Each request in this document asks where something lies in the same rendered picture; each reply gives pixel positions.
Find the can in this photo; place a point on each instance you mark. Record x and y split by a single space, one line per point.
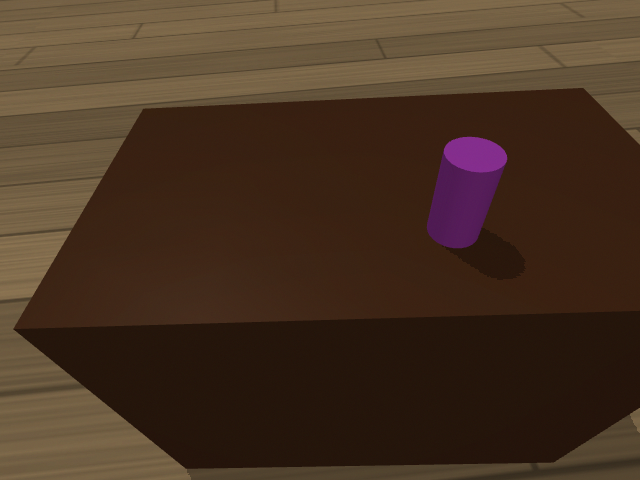
468 177

